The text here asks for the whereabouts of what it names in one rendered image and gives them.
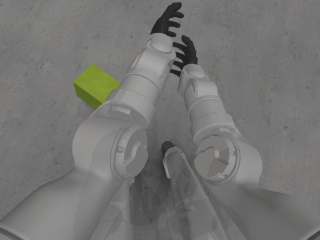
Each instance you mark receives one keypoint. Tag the robot right thigh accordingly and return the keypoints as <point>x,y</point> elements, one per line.
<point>197,217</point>

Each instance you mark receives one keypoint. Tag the robot left forearm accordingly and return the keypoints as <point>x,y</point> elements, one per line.
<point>142,85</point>

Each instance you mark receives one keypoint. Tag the robot right forearm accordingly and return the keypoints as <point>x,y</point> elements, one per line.
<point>204,106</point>

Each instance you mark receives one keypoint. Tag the right robot upper arm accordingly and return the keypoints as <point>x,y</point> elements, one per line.
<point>231,169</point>

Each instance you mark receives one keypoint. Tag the carton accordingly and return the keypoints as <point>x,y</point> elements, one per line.
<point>94,86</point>

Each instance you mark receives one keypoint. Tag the robot right hand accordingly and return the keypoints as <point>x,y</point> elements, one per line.
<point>189,56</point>

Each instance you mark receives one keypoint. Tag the robot right foot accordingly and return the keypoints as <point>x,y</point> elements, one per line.
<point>165,146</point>

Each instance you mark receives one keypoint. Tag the left robot upper arm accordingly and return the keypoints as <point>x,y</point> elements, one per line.
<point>106,151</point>

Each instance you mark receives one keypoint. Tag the robot left hand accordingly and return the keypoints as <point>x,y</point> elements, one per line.
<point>163,23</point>

